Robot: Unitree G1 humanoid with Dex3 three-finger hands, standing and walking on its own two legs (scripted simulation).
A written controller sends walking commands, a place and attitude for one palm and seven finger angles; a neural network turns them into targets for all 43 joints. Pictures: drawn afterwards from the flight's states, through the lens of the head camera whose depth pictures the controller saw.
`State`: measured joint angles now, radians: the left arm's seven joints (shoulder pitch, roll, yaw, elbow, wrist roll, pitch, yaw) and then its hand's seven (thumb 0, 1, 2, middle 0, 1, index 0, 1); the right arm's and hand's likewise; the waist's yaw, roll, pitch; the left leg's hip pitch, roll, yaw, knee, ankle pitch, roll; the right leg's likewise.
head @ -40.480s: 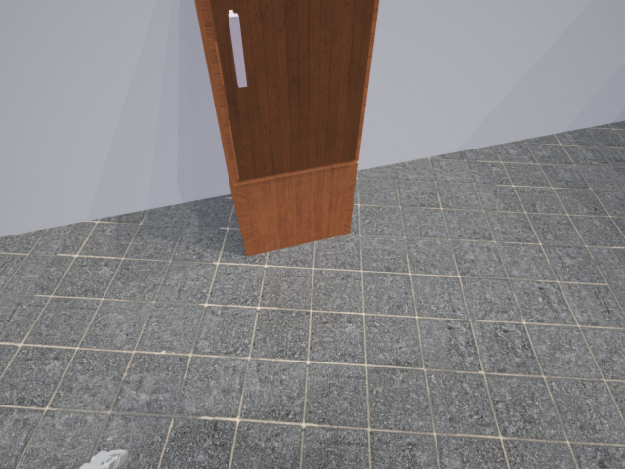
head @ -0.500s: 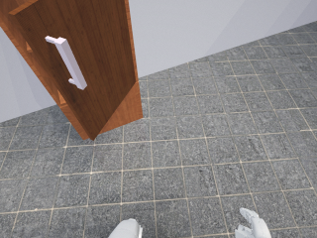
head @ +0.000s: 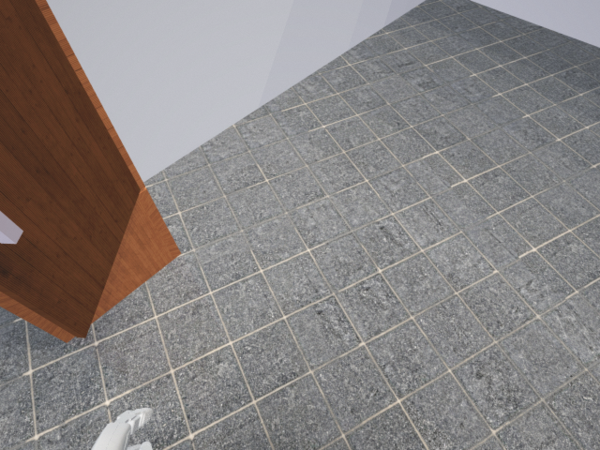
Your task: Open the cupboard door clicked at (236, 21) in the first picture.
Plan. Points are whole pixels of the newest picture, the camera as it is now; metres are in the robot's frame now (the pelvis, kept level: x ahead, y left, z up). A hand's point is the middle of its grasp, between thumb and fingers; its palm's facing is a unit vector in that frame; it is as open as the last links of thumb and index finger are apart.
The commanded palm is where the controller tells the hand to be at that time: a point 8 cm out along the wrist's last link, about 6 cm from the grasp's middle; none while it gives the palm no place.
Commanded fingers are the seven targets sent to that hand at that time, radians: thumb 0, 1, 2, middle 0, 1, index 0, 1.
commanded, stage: walk to a spot facing it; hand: left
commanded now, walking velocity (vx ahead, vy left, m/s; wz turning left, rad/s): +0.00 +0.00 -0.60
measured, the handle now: out of the picture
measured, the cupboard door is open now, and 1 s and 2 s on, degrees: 41 41 41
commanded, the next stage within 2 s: turn to face it in 1.82 s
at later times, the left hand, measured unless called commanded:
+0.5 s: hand (181, 400) +0.20 +0.20 -0.17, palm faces -0.28 -0.95 -0.14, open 7.4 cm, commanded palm none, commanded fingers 0.00 0.90 0.90 -0.20 -0.30 -0.20 -0.30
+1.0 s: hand (317, 259) +0.45 -0.01 -0.16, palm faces -0.57 -0.80 -0.18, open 7.4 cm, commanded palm none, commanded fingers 0.00 0.90 0.90 -0.20 -0.30 -0.20 -0.30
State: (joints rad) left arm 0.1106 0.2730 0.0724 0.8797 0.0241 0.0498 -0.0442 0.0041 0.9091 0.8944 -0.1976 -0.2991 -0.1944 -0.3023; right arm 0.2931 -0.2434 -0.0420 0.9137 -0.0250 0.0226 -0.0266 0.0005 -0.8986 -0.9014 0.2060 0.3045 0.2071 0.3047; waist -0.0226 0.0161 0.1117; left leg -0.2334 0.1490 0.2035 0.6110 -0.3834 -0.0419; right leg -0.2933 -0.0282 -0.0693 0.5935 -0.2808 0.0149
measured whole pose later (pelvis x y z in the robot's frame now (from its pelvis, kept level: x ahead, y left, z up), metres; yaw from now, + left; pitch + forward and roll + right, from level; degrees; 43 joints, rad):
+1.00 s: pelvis +0.26 -0.10 +0.00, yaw -34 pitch +0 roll +0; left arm 0.13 0.19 0.05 0.94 0.01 -0.03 -0.02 0.00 0.91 0.89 -0.20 -0.30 -0.20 -0.30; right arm 0.36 -0.15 -0.03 1.03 -0.01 0.00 -0.01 0.01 -0.90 -0.90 0.20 0.30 0.20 0.30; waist -0.05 -0.01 0.12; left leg -0.41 0.14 0.04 1.31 -0.36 -0.05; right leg -0.30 0.07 -0.11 0.59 -0.29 -0.11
